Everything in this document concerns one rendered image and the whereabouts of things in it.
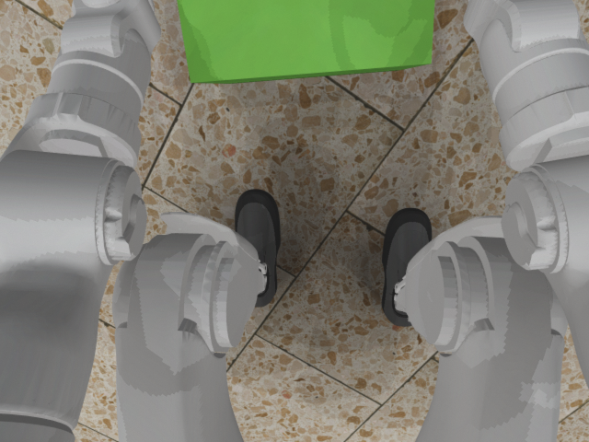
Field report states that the robot left forearm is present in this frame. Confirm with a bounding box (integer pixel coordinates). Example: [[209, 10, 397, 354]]
[[0, 0, 161, 169]]

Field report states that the robot right forearm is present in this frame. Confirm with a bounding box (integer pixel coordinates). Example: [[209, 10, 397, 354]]
[[463, 0, 589, 172]]

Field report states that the right robot foot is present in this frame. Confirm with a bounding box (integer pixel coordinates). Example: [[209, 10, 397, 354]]
[[382, 208, 432, 327]]

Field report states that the robot left shin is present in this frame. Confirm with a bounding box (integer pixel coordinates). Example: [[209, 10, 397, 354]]
[[112, 212, 267, 329]]

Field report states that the robot left upper arm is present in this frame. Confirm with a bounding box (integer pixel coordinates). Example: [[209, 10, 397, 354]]
[[0, 150, 147, 442]]

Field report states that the robot right upper arm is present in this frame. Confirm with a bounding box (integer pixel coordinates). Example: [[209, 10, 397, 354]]
[[501, 155, 589, 389]]

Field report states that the carton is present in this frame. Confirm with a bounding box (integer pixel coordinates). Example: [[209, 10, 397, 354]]
[[177, 0, 435, 84]]

